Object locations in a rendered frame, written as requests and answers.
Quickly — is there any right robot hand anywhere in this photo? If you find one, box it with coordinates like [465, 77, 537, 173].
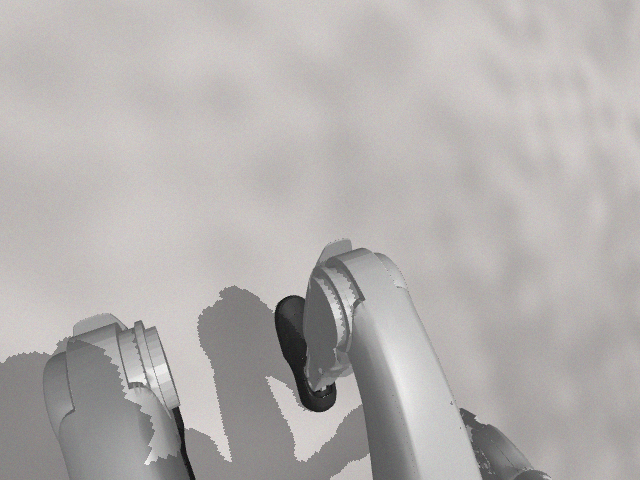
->
[459, 408, 535, 480]

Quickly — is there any right robot foot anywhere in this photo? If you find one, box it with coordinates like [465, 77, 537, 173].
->
[275, 295, 336, 412]

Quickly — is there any left robot foot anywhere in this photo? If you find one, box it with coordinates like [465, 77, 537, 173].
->
[172, 406, 196, 480]

